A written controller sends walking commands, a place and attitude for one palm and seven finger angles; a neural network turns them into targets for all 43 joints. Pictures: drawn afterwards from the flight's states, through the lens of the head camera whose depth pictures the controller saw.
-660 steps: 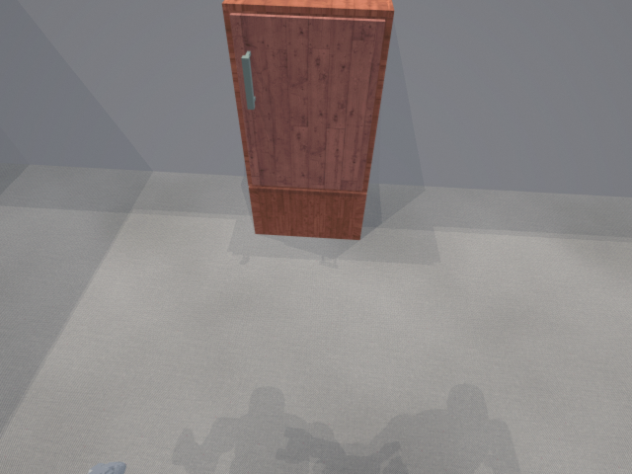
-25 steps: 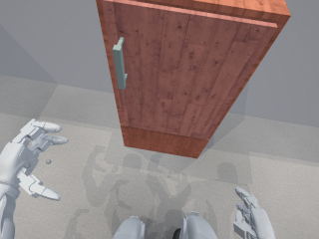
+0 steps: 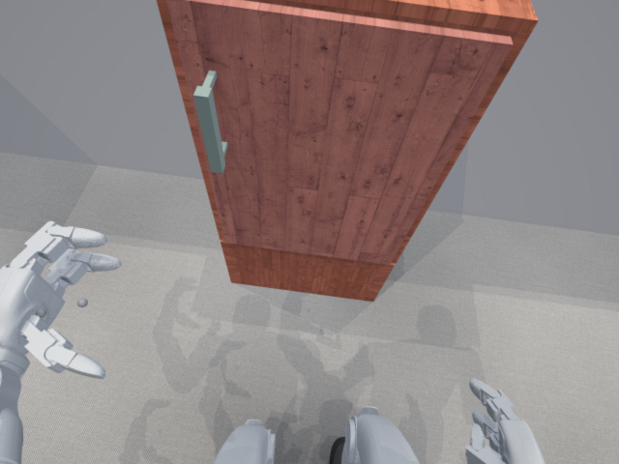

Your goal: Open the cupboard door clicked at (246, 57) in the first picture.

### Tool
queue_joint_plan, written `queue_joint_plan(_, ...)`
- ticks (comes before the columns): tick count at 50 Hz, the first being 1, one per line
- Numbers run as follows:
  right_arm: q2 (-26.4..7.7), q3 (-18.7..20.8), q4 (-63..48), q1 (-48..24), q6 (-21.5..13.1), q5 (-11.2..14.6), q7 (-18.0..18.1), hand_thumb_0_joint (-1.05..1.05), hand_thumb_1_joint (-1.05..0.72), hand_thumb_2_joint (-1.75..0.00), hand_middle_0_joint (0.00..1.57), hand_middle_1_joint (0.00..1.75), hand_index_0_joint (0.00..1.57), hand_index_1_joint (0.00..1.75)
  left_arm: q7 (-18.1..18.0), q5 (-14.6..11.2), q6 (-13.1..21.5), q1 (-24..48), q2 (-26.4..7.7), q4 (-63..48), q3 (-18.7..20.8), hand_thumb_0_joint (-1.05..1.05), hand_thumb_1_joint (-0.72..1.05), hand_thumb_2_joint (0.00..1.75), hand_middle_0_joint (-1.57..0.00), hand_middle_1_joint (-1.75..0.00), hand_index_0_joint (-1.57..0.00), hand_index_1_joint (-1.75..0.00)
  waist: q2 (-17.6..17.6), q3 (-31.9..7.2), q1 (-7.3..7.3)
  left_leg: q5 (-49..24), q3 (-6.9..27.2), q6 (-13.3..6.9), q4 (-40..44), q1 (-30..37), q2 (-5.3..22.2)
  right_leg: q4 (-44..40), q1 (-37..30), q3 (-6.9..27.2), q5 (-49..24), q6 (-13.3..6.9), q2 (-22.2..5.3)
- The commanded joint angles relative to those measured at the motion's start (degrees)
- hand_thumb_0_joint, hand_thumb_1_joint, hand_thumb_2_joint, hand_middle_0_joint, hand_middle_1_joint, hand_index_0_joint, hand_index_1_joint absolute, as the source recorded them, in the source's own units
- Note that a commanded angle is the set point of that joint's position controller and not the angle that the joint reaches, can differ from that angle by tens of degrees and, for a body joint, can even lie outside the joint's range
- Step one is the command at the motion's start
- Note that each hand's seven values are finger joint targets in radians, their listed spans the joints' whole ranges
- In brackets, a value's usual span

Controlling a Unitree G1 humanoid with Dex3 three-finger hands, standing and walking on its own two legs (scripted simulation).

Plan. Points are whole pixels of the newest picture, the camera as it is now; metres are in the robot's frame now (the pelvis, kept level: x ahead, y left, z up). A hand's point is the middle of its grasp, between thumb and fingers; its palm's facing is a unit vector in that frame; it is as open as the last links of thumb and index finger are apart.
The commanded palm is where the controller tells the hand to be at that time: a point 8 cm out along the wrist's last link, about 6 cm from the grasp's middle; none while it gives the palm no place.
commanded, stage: raise the hand with hooked fingers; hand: left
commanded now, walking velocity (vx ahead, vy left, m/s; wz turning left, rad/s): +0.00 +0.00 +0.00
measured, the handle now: (214, 125) +0.58 +0.18 +0.04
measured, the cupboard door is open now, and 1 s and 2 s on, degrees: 0 0 0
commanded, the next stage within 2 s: move the hooked fingers beside the handle in 0.14 s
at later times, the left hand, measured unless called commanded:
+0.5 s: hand (103, 272) +0.32 +0.26 +0.05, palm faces -0.10 -0.99 -0.04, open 14.0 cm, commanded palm +0.31 +0.31 +0.05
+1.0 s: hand (132, 214) +0.40 +0.25 +0.05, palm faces -0.09 -1.00 -0.02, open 14.0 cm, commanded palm +0.39 +0.30 +0.05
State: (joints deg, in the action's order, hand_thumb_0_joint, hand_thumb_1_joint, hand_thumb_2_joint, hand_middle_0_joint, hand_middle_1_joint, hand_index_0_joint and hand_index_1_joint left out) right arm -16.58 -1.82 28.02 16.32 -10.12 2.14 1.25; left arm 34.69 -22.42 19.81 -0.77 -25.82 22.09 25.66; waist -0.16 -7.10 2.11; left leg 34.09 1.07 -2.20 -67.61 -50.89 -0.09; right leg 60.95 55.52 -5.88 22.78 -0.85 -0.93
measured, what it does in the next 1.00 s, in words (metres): stands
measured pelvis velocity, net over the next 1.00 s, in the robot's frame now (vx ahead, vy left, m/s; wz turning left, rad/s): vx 0.00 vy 0.00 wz -0.02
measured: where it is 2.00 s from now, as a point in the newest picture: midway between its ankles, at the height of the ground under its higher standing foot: outside the picture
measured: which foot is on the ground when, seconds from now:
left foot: down 0.00-1.00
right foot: down 0.00-1.00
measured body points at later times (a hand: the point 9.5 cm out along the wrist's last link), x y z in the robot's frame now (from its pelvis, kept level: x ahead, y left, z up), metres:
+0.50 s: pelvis +0.00 +0.00 +0.00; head +0.09 +0.02 +0.43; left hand +0.32 +0.32 +0.05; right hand +0.16 -0.25 -0.08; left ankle -0.01 +0.09 -0.65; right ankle +0.06 -0.12 -0.65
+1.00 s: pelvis +0.00 +0.00 +0.00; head +0.12 +0.02 +0.43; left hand +0.40 +0.31 +0.05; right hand +0.10 -0.27 -0.10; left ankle -0.01 +0.09 -0.65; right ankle +0.06 -0.12 -0.65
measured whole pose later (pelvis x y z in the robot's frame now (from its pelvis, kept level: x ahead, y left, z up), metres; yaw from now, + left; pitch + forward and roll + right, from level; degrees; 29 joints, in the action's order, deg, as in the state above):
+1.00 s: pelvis +0.00 +0.00 +0.00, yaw -1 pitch +21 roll -3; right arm -16.3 -2.4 31.6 18.2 -4.2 1.7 1.8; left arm 31.3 -15.2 20.7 26.5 -29.4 44.9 25.2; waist 0.0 -7.3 5.0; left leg 33.5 0.2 -2.2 -67.5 -55.0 0.1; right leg 61.0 60.0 -5.0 21.9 -0.8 -0.6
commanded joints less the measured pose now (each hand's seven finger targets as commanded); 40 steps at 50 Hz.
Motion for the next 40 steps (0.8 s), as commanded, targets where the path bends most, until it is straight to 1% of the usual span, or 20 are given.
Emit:
queue_joint_plan(1,-8.97,3.90,-7.78,-0.22,-3.12,0.46,1.14,0.00,-0.90,-0.90,0.20,0.30,0.20,0.30,-0.52,-1.54,3.69,8.27,-15.54,-11.92,5.91,0.00,-0.50,0.30,-0.30,-1.20,-0.30,-1.20,-6.76,-18.10,-1.28,-22.18,1.94,2.11,12.65,4.71,-0.49,-5.63,-18.41,3.21,-6.33,-1.24,2.08)
queue_joint_plan(10,-9.05,3.73,-7.66,-0.48,-3.30,0.54,1.59,0.00,-0.90,-0.90,0.20,0.30,0.20,0.30,0.23,-1.77,3.00,9.14,-14.33,-9.57,4.77,0.00,-0.50,0.30,-0.30,-1.20,-0.30,-1.20,-4.96,-16.35,-0.73,-20.51,1.68,1.70,11.73,3.01,-0.66,-5.84,-17.79,3.56,-5.88,-1.28,2.11)
queue_joint_plan(12,-8.90,3.67,-7.70,-0.64,-3.18,0.59,1.51,0.00,-0.90,-0.90,0.20,0.30,0.20,0.30,0.38,-1.31,2.91,8.98,-14.49,-9.65,4.67,0.00,-0.50,0.30,-0.30,-1.20,-0.30,-1.20,-6.58,-16.77,-0.96,-20.37,1.72,1.90,12.27,3.90,-0.63,-5.89,-17.44,3.39,-5.58,-1.19,1.95)
queue_joint_plan(14,-9.21,3.52,-6.76,-0.58,-3.11,0.65,2.00,0.00,-0.90,-0.90,0.20,0.30,0.20,0.30,-0.18,-0.77,3.12,14.84,-14.62,-8.52,3.83,0.00,-0.50,0.30,-0.30,-1.20,-0.30,-1.20,-5.21,-15.33,0.28,-18.23,2.03,1.62,11.81,2.95,-0.44,-5.71,-15.63,3.31,-4.04,-0.98,1.92)
queue_joint_plan(15,-9.21,3.41,-6.27,-0.62,-3.28,0.47,2.38,0.00,-0.90,-0.90,0.20,0.30,0.20,0.30,-0.13,-0.79,3.49,19.49,-13.84,-8.94,2.39,0.00,-0.50,0.30,-0.30,-1.20,-0.30,-1.20,-6.51,-15.19,0.91,-18.45,2.26,1.77,11.18,3.03,-0.43,-4.88,-14.29,3.21,-4.16,-1.29,2.16)
queue_joint_plan(16,-9.27,3.45,-5.83,-0.10,-3.22,0.51,2.54,0.00,-0.90,-0.90,0.20,0.30,0.20,0.30,-0.23,-0.42,3.59,20.81,-14.72,-8.28,2.87,0.00,-0.50,0.30,-0.30,-1.20,-0.30,-1.20,-6.59,-16.83,0.61,-18.29,2.45,1.95,11.51,4.16,-0.34,-4.98,-14.27,3.30,-3.86,-1.23,2.05)
queue_joint_plan(18,-9.16,3.52,-5.83,0.00,-3.39,0.56,2.65,0.00,-0.90,-0.90,0.20,0.30,0.20,0.30,-0.33,0.02,3.37,20.82,-13.03,-7.59,1.14,0.00,-0.50,0.30,-0.30,-1.20,-0.30,-1.20,-7.29,-18.09,0.40,-19.46,2.41,2.05,11.73,5.12,-0.52,-4.97,-14.62,3.23,-4.97,-1.16,1.73)
queue_joint_plan(19,-9.36,3.67,-5.50,0.38,-3.27,0.58,2.70,0.00,-0.90,-0.90,0.20,0.30,0.20,0.30,-0.64,0.45,3.09,20.58,-15.01,-6.79,2.61,0.00,-0.50,0.30,-0.30,-1.20,-0.30,-1.20,-6.84,-18.97,0.05,-20.61,2.31,2.08,11.65,5.08,-0.39,-5.00,-15.54,3.37,-5.94,-1.14,1.61)
queue_joint_plan(23,-9.44,3.37,-5.30,0.67,-2.09,0.46,2.55,0.00,-0.90,-0.90,0.20,0.30,0.20,0.30,-1.22,1.50,1.88,23.18,-17.46,-3.91,4.15,0.00,-0.50,0.30,-0.30,-1.20,-0.30,-1.20,-6.23,-20.16,-0.48,-22.41,2.02,2.08,11.44,3.77,-0.32,-4.49,-17.14,3.57,-8.00,-1.14,1.44)
queue_joint_plan(24,-9.11,3.24,-5.69,0.47,-1.86,0.41,2.39,0.00,-0.90,-0.90,0.20,0.30,0.20,0.30,-1.45,1.49,1.52,22.85,-16.30,-3.30,3.49,0.00,-0.50,0.30,-0.30,-1.20,-0.30,-1.20,-6.81,-20.11,-0.63,-23.00,1.79,2.07,11.66,3.71,-0.44,-4.54,-17.46,3.52,-8.64,-1.13,1.40)
queue_joint_plan(25,-9.37,3.41,-5.77,0.88,-1.67,0.36,2.41,0.00,-0.90,-0.90,0.20,0.30,0.20,0.30,-1.62,1.29,1.58,23.41,-17.69,-3.53,4.69,0.00,-0.50,0.30,-0.30,-1.20,-0.30,-1.20,-6.08,-21.42,-0.87,-25.38,2.01,2.31,11.28,4.26,-0.23,-3.97,-18.18,3.45,-10.21,-1.36,1.70)
queue_joint_plan(26,-9.06,3.30,-5.78,1.05,-1.36,0.36,2.20,0.00,-0.90,-0.90,0.20,0.30,0.20,0.30,-1.66,1.53,1.63,23.46,-16.83,-3.30,4.00,0.00,-0.50,0.30,-0.30,-1.20,-0.30,-1.20,-6.88,-22.18,-0.93,-26.66,1.82,2.43,11.54,5.05,-0.19,-4.23,-18.35,3.49,-11.06,-1.15,1.54)
queue_joint_plan(29,-9.14,3.32,-5.38,1.41,-0.61,0.44,1.96,0.00,-0.90,-0.90,0.20,0.30,0.20,0.30,-2.58,1.99,1.45,26.48,-15.51,-0.66,2.67,0.00,-0.50,0.30,-0.30,-1.20,-0.30,-1.20,-5.40,-20.25,0.17,-23.30,1.61,2.16,11.61,3.15,-0.10,-4.57,-16.90,3.57,-9.35,-0.79,1.47)
queue_joint_plan(31,-9.50,3.28,-4.81,2.06,-0.17,0.36,2.05,0.00,-0.90,-0.90,0.20,0.30,0.20,0.30,-2.82,2.48,1.78,29.36,-17.76,2.07,4.28,0.00,-0.50,0.30,-0.30,-1.20,-0.30,-1.20,-4.45,-20.03,0.42,-21.83,1.46,1.89,11.44,1.84,-0.02,-4.56,-17.13,3.91,-8.78,-0.93,1.63)
queue_joint_plan(33,-9.60,3.30,-4.60,2.42,0.25,0.40,2.09,0.00,-0.90,-0.90,0.20,0.30,0.20,0.30,-2.67,3.20,2.19,32.06,-17.42,3.45,3.25,0.00,-0.50,0.30,-0.30,-1.20,-0.30,-1.20,-4.99,-20.19,1.01,-20.32,1.19,1.56,11.38,1.50,-0.07,-4.82,-16.42,4.26,-8.02,-0.86,1.38)
queue_joint_plan(36,-9.55,3.56,-4.16,3.58,0.73,0.33,2.01,0.00,-0.90,-0.90,0.20,0.30,0.20,0.30,-2.40,3.72,3.23,34.44,-17.75,2.79,2.71,0.00,-0.50,0.30,-0.30,-1.20,-0.30,-1.20,-7.98,-23.69,0.53,-26.11,1.92,2.43,11.77,5.62,0.21,-4.22,-16.28,3.90,-10.57,-1.15,1.56)
queue_joint_plan(37,-9.43,3.60,-4.08,3.82,0.98,0.33,1.85,0.00,-0.90,-0.90,0.20,0.30,0.20,0.30,-2.29,3.63,3.12,34.37,-16.27,3.78,1.51,0.00,-0.50,0.30,-0.30,-1.20,-0.30,-1.20,-7.48,-23.62,1.03,-26.53,1.71,2.31,11.50,5.94,0.19,-4.49,-15.93,3.98,-11.13,-0.93,1.59)
queue_joint_plan(38,-9.78,3.72,-3.55,4.22,1.30,0.27,1.92,0.00,-0.90,-0.90,0.20,0.30,0.20,0.30,-2.69,3.90,3.39,35.49,-18.34,4.47,3.15,0.00,-0.50,0.30,-0.30,-1.20,-0.30,-1.20,-6.52,-23.32,0.89,-26.51,2.04,2.43,11.61,5.59,0.45,-4.39,-15.77,3.79,-10.94,-0.94,1.57)
queue_joint_plan(39,-9.47,3.56,-3.31,4.07,1.51,0.21,1.83,0.00,-0.90,-0.90,0.20,0.30,0.20,0.30,-2.83,4.08,3.45,37.54,-16.88,5.03,1.61,0.00,-0.50,0.30,-0.30,-1.20,-0.30,-1.20,-7.10,-23.05,1.62,-25.20,1.68,2.04,11.35,4.91,0.18,-4.61,-15.56,4.14,-10.78,-0.80,1.53)
queue_joint_plan(40,-9.71,3.55,-3.01,4.57,1.66,0.15,1.92,0.00,-0.90,-0.90,0.20,0.30,0.20,0.30,-2.89,3.87,3.49,38.68,-17.85,6.60,2.63,0.00,-0.50,0.30,-0.30,-1.20,-0.30,-1.20,-5.75,-22.57,1.77,-25.85,1.91,2.02,10.98,3.90,0.26,-4.11,-15.77,3.92,-11.34,-1.05,1.73)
